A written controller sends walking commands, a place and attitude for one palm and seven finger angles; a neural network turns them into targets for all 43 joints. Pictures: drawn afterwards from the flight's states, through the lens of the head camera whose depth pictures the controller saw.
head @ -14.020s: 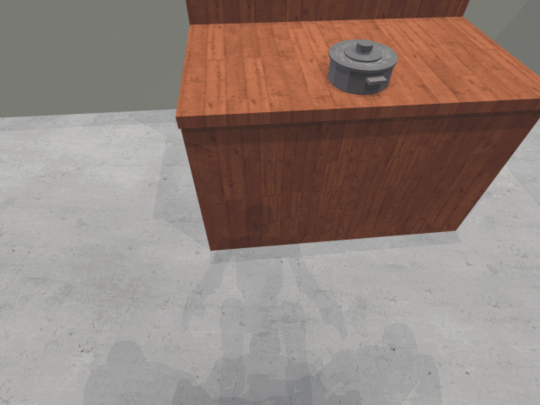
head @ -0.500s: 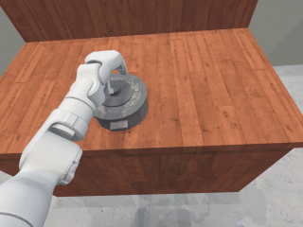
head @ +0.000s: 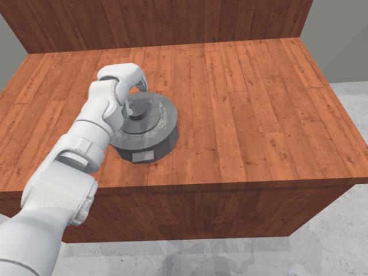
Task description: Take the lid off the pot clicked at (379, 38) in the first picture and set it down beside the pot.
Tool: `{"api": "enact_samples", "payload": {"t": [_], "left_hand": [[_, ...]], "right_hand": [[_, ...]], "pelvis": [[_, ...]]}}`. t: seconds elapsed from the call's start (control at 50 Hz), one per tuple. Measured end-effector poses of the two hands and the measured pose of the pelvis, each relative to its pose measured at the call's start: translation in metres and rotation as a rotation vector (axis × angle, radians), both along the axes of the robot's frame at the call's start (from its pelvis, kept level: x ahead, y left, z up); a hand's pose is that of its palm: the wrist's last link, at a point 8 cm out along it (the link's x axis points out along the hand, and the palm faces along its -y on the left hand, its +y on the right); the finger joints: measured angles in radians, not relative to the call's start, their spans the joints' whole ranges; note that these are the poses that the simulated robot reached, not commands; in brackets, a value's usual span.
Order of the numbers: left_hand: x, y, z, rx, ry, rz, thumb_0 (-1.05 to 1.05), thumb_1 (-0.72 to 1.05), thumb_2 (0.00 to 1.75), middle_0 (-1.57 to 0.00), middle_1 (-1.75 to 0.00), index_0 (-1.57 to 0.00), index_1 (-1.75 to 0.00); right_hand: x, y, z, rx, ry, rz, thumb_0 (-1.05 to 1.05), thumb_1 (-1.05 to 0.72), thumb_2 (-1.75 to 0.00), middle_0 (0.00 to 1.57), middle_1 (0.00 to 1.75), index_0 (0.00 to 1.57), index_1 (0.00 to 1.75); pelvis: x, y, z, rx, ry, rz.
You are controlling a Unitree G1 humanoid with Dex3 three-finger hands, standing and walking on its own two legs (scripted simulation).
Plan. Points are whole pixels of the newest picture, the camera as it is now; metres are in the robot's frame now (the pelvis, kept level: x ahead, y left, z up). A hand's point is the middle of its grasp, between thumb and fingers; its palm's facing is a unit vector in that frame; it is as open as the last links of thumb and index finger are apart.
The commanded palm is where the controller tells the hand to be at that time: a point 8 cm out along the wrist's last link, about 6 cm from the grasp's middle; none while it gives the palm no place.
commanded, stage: move the open hand above the knob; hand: left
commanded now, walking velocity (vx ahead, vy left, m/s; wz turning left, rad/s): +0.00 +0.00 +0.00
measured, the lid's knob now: (136, 111) +0.50 +0.10 +0.06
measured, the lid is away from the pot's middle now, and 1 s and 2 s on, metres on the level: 0.00 0.00 0.00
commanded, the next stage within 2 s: lower the open fingers around the knob in 0.12 s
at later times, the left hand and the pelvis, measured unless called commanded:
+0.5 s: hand (130, 106) +0.47 +0.10 +0.12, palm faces -0.36 -0.04 -0.93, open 10.1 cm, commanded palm +0.46 +0.11 +0.18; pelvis -0.01 +0.00 +0.00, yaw +0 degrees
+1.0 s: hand (133, 116) +0.46 +0.10 +0.09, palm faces -0.35 -0.03 -0.94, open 10.1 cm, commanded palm +0.46 +0.11 +0.14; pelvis -0.01 +0.00 +0.00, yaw -1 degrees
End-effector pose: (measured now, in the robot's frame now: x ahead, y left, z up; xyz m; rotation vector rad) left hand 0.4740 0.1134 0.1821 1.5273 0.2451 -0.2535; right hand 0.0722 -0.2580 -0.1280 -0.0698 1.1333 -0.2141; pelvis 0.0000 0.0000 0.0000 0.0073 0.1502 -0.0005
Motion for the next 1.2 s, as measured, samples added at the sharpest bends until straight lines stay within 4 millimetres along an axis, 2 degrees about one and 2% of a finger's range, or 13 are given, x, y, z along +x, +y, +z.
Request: {"api": "enact_samples", "payload": {"t": [0.1, 0.2, 0.4, 0.66, 0.9, 1.2], "left_hand": [[-0.008, -0.011, 0.003, -0.014, -0.007, -0.057, 0.0, -0.28, 1.41, -0.85, -0.08, -0.84, -0.09], [-0.006, -0.008, 0.01, -0.017, -0.025, -0.018, 0.0, -0.28, 1.41, -0.85, -0.08, -0.84, -0.09], [-0.011, -0.007, -0.005, -0.016, 0.051, -0.003, 0.0, -0.28, 1.41, -0.85, -0.08, -0.84, -0.08], [-0.013, -0.008, -0.02, -0.023, 0.026, -0.06, 0.0, -0.28, 1.41, -0.84, -0.08, -0.84, -0.08], [-0.013, -0.007, -0.036, -0.021, 0.043, -0.021, 0.0, -0.28, 1.41, -0.85, -0.08, -0.84, -0.08], [-0.013, -0.009, -0.036, 0.001, 0.038, -0.018, 0.0, -0.28, 1.41, -0.85, -0.09, -0.84, -0.08]], "right_hand": [[0.019, 0.003, 0.001, 0.002, -0.047, 0.027, 0.01, -0.91, -0.9, 0.19, 0.3, 0.2, 0.3], [0.024, 0.005, 0.004, 0.004, -0.067, 0.03, 0.01, -0.91, -0.9, 0.2, 0.3, 0.2, 0.3], [0.006, 0.0, 0.002, -0.005, -0.02, 0.014, 0.01, -0.91, -0.9, 0.2, 0.3, 0.2, 0.3], [-0.027, -0.003, -0.001, -0.018, 0.05, -0.028, 0.01, -0.91, -0.9, 0.19, 0.3, 0.2, 0.3], [-0.026, 0.002, -0.003, -0.008, 0.038, -0.042, 0.01, -0.91, -0.9, 0.2, 0.3, 0.2, 0.3], [-0.027, -0.005, -0.001, -0.029, 0.042, -0.046, 0.01, -0.91, -0.9, 0.2, 0.3, 0.2, 0.3]], "pelvis": [[-0.002, 0.0, 0.0, -0.001, -0.01, 0.01], [-0.004, -0.002, 0.0, 0.001, -0.01, 0.006], [-0.007, -0.003, 0.0, -0.001, -0.016, 0.008], [-0.007, 0.001, 0.0, -0.004, -0.008, -0.005], [-0.008, 0.001, -0.001, -0.005, 0.004, -0.012], [-0.01, -0.001, -0.002, -0.007, 0.01, -0.009]]}}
